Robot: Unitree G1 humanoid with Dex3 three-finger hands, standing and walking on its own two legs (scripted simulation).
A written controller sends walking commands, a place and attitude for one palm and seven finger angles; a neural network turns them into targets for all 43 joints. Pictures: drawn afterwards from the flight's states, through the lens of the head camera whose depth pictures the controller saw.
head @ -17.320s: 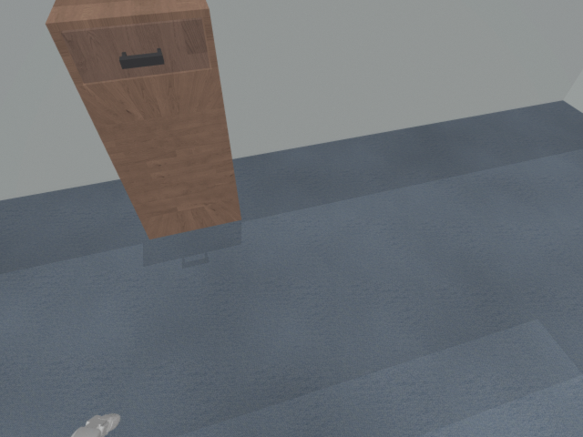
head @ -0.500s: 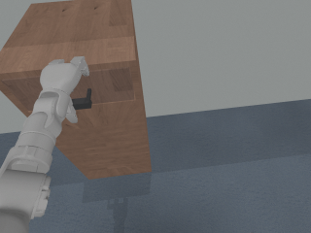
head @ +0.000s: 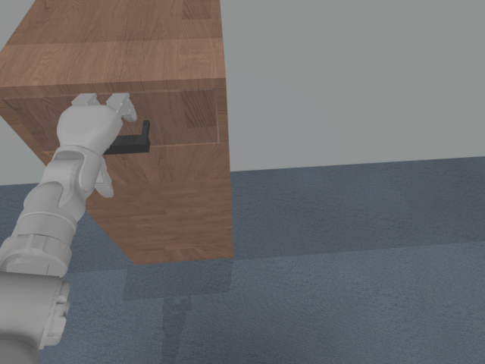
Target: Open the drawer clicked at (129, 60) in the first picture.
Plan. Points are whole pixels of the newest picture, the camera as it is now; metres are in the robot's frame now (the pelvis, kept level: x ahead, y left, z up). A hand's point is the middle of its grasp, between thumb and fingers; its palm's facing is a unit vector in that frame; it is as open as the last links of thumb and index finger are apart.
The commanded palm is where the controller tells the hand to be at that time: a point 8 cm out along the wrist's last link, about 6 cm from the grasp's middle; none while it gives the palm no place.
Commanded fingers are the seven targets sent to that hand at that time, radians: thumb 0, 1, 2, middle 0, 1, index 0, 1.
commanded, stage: lower the fingers behind the handle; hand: left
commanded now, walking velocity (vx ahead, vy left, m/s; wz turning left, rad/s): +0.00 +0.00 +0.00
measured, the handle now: (119, 135) +0.51 +0.25 +0.05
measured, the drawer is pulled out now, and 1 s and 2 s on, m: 0.00 0.00 0.00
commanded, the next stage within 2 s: lift the fingers back up to retry in 1.04 s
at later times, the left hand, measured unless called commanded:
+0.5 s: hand (105, 151) +0.46 +0.26 +0.06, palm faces -0.02 +0.00 -1.00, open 13.8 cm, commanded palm +0.44 +0.26 +0.09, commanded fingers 0.00 -0.50 0.30 -0.30 -1.20 -0.30 -1.20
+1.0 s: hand (107, 149) +0.46 +0.26 +0.06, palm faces -0.05 +0.02 -1.00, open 13.7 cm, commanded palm +0.45 +0.26 +0.09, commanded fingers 0.00 -0.50 0.30 -0.30 -1.20 -0.30 -1.20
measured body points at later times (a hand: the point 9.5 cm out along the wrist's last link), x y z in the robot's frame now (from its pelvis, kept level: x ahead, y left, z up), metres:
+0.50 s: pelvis +0.00 +0.00 +0.00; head +0.08 -0.01 +0.44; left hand +0.45 +0.25 +0.12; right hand +0.04 -0.28 -0.13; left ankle -0.02 +0.10 -0.72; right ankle +0.00 -0.12 -0.72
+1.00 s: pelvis -0.01 -0.01 -0.01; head +0.07 -0.02 +0.43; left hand +0.46 +0.25 +0.12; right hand +0.02 -0.28 -0.14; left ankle -0.02 +0.10 -0.72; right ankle +0.00 -0.12 -0.72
